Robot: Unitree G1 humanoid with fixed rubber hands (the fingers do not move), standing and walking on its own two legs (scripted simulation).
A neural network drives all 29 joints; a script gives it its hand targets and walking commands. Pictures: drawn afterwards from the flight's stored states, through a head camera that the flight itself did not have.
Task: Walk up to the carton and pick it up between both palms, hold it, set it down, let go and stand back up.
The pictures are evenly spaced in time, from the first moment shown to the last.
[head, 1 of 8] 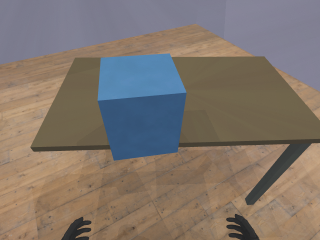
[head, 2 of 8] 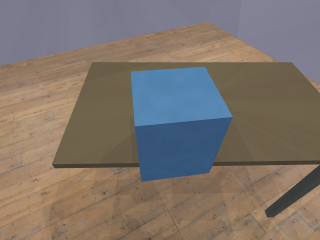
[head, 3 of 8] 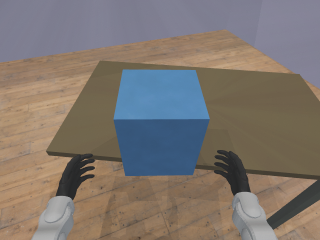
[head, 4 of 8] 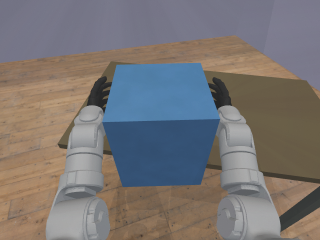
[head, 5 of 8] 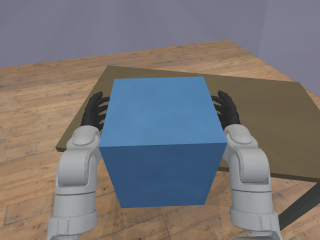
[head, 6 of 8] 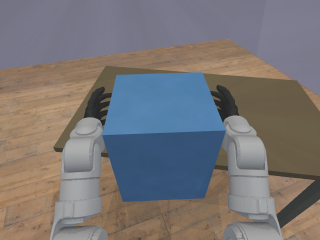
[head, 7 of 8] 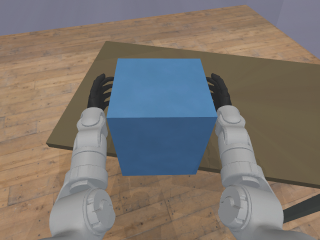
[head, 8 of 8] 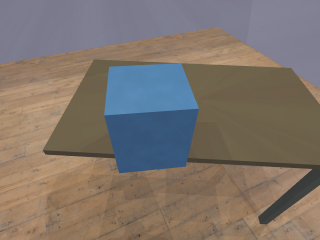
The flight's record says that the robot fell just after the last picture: no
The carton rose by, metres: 0.09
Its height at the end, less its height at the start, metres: +0.00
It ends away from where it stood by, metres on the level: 0.02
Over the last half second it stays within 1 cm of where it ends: yes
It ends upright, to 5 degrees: yes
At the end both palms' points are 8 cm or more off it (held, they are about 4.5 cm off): yes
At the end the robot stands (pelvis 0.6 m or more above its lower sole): yes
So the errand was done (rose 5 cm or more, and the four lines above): yes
